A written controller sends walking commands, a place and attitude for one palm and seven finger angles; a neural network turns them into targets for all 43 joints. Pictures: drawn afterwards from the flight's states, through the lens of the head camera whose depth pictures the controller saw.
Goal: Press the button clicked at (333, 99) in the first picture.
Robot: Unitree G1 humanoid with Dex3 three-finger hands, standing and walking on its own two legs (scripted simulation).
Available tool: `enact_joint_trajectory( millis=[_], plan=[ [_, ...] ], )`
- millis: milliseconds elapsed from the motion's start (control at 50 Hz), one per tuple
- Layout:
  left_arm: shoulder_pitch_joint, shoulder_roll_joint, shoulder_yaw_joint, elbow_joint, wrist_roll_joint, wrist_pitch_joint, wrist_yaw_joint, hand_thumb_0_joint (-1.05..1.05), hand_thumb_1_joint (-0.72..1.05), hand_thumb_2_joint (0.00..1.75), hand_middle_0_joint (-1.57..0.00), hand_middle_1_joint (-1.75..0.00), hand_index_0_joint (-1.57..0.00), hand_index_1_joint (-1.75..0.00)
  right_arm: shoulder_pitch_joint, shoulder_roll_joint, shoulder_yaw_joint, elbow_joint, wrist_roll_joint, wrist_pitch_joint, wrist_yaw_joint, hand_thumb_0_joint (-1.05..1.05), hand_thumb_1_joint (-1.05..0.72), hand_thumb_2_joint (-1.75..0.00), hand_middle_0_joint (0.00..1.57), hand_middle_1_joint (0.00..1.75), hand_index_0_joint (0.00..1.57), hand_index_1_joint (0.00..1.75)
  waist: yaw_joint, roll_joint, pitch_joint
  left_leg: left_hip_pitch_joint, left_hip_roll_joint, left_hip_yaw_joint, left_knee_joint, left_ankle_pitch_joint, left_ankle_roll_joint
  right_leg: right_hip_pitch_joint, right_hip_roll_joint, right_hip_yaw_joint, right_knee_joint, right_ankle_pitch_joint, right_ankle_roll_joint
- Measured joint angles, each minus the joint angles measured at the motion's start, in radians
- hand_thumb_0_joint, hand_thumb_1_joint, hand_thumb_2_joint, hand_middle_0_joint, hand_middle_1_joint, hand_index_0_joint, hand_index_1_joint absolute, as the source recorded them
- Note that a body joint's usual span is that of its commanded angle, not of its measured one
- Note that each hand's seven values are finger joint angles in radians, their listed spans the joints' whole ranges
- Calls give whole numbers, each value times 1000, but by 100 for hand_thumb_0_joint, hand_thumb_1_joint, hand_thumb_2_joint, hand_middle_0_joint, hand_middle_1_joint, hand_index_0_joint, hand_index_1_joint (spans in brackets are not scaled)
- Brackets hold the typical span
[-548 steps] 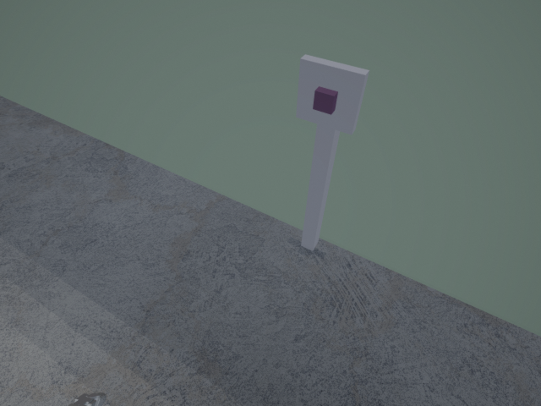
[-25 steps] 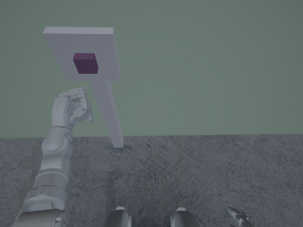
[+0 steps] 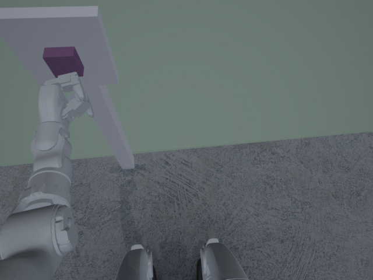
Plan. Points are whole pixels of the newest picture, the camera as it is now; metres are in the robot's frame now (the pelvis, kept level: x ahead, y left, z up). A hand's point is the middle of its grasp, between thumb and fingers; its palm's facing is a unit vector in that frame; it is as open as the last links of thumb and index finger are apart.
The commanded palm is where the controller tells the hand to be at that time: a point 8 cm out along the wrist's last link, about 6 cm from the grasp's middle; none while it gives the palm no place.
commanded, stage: aim a knuckle at the button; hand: left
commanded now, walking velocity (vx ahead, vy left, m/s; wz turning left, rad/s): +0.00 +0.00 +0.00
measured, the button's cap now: (65, 61) +0.56 +0.22 +0.09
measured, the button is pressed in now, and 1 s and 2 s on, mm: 0 0 9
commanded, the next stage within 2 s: press the button with the knuckle in 0.48 s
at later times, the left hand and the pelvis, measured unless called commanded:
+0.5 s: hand (89, 104) +0.47 +0.17 +0.05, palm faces +0.06 -1.00 -0.02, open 3.1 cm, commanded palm +0.44 +0.22 +0.06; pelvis +0.01 +0.01 +0.01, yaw +1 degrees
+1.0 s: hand (88, 93) +0.49 +0.18 +0.06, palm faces +0.07 -1.00 -0.02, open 3.1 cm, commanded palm +0.47 +0.23 +0.06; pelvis +0.00 +0.00 +0.00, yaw +0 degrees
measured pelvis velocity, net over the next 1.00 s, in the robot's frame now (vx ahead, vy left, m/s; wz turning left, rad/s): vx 0.00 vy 0.00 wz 0.01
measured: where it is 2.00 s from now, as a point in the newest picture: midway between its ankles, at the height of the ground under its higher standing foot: outside the picture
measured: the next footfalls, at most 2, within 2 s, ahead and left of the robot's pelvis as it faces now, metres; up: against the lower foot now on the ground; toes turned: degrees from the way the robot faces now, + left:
none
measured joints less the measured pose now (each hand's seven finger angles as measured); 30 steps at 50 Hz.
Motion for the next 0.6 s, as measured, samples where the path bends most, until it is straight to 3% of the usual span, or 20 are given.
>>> enact_joint_trajectory(
  millis=[140, 360, 600],
  plan=[
    [75, -27, -20, -81, -17, -10, 8, 2, 90, 90, -130, -150, -130, -150, 2, 12, -3, 2, 6, 6, 1, 1, -90, -90, 20, 30, 20, 30, 13, -2, 0, 35, 0, -2, -26, 1, 0, 40, 2, -3, -34, 4, 2],
    [40, -61, -80, -41, -6, -19, 35, 1, 90, 90, -130, -150, -130, -150, -59, 15, -2, -9, 3, -4, 8, 1, -90, -90, 20, 30, 20, 30, 25, -4, -12, 44, -10, -12, -21, -6, 5, 59, -8, -12, -36, -4, 8],
    [78, -92, -90, -81, 7, -22, 71, 1, 90, 90, -130, -150, -130, -150, -66, 23, 1, -27, 2, 10, 17, 1, -90, -90, 20, 30, 20, 30, 33, 0, -12, 52, -12, -2, -19, -11, 7, 60, -10, -2, -27, -9, 10]
  ],
)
